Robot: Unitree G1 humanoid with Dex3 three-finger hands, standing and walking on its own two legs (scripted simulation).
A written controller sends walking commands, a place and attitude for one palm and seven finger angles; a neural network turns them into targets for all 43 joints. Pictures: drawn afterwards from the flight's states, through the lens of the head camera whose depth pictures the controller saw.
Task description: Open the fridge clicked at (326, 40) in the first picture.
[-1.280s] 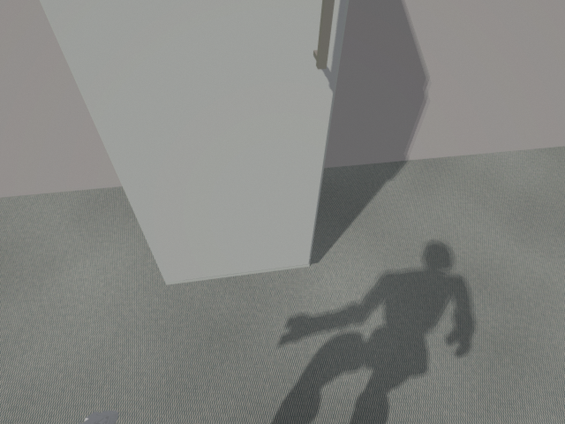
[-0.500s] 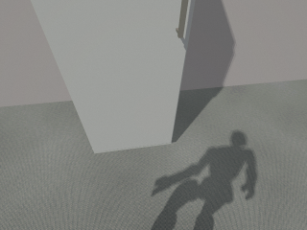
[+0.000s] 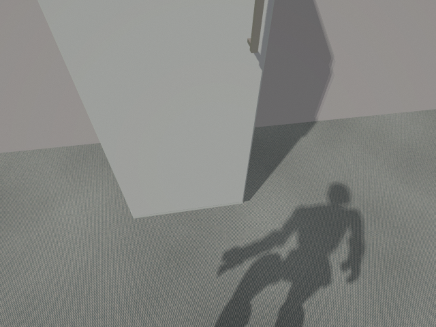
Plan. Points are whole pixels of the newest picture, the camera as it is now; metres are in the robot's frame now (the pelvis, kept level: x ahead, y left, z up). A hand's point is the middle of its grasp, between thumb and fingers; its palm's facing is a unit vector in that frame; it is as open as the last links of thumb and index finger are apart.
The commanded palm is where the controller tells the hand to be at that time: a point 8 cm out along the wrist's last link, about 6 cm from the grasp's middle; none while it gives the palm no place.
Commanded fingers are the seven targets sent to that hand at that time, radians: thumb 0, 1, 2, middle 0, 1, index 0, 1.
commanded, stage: look at it before walking up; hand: right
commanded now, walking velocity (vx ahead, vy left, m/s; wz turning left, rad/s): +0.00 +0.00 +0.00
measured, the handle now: (257, 0) +0.78 -0.05 +0.26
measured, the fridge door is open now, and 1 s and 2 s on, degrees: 0 0 0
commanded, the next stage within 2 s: turn to face it in 0.16 s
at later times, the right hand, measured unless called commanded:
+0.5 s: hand out of the picture +0.07 -0.23 -0.17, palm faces -0.04 +0.95 -0.30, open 7.4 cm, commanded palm none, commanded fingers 0.00 -0.90 -0.90 0.20 0.30 0.20 0.30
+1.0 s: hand out of the picture +0.08 -0.18 -0.18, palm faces -0.15 +0.96 -0.23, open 7.4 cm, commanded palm none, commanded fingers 0.00 -0.90 -0.90 0.20 0.30 0.20 0.30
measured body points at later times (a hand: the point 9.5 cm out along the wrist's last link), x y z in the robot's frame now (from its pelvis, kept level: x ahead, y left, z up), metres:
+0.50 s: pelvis +0.00 +0.00 +0.00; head +0.01 +0.00 +0.45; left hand +0.07 +0.27 -0.14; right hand +0.07 -0.28 -0.15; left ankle +0.00 +0.12 -0.75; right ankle +0.00 -0.12 -0.75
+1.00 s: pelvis +0.00 +0.00 -0.02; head +0.01 +0.01 +0.43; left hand -0.04 +0.24 -0.18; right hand +0.09 -0.23 -0.16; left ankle -0.02 +0.10 -0.74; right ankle +0.00 -0.12 -0.75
